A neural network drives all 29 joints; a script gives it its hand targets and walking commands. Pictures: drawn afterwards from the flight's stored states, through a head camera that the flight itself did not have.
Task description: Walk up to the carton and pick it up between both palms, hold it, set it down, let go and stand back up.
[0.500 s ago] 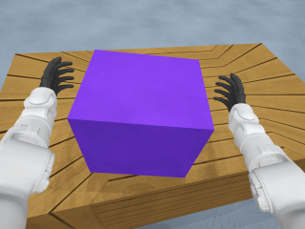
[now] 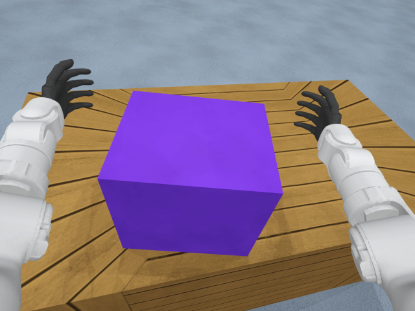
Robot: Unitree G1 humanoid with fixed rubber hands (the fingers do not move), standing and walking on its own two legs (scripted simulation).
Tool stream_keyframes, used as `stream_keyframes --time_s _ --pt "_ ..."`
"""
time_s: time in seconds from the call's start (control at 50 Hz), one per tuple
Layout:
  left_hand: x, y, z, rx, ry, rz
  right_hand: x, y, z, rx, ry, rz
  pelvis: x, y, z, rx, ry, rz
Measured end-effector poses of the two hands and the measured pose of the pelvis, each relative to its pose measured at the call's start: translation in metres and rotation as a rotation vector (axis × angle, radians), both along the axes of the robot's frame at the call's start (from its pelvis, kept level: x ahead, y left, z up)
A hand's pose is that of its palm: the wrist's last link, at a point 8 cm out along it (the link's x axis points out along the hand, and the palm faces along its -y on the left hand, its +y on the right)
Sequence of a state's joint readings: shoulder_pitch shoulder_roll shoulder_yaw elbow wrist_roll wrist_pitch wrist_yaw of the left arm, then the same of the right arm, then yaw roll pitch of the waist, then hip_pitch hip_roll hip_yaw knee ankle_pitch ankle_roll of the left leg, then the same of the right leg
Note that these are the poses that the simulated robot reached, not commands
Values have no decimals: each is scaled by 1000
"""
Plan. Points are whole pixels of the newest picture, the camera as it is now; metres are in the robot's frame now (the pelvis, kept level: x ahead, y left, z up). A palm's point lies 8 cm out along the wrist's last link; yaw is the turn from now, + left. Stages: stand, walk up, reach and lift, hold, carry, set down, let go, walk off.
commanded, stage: set down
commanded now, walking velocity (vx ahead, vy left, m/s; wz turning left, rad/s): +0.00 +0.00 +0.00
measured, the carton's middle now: (192, 176) +0.43 +0.02 +0.01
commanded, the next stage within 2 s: none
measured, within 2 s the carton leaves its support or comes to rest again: neither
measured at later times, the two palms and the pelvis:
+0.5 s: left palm (52, 152) +0.39 +0.27 +0.12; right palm (317, 175) +0.35 -0.22 +0.11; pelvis +0.00 +0.00 +0.00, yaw -1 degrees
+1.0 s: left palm (48, 205) +0.32 +0.28 +0.06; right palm (314, 216) +0.29 -0.21 +0.06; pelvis +0.00 +0.00 +0.00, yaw -1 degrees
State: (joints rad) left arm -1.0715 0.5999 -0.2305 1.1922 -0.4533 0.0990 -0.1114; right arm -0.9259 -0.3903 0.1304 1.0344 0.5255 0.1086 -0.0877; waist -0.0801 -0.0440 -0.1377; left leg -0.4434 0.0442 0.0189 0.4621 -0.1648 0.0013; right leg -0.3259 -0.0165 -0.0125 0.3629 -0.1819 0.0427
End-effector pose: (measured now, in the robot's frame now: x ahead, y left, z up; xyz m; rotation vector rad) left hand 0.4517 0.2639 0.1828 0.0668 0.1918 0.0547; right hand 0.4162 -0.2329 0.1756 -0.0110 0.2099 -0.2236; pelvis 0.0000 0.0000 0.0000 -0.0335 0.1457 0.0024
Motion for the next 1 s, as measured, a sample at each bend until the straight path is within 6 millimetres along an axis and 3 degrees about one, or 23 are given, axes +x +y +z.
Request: stream_keyframes --time_s 0.14,0.36,0.6,0.86,1.0 --pt "-10 0 -7 5 29 -16 -10 -2 -7 -4 20 3 4 -1 4 6 -74 -3" --pt "-49 1 -60 -31 78 -14 -54 8 -62 23 57 18 2 -3 5 12 -144 -11" --pt "-74 9 -61 -44 45 1 -77 17 -66 30 28 6 -4 0 5 15 -185 -14" --pt "-112 11 -107 -55 85 18 -110 19 -103 45 63 3 -2 -1 4 19 -210 -14" --pt "-133 12 -123 -54 79 23 -127 22 -115 53 54 -2 4 -3 4 19 -218 -16"
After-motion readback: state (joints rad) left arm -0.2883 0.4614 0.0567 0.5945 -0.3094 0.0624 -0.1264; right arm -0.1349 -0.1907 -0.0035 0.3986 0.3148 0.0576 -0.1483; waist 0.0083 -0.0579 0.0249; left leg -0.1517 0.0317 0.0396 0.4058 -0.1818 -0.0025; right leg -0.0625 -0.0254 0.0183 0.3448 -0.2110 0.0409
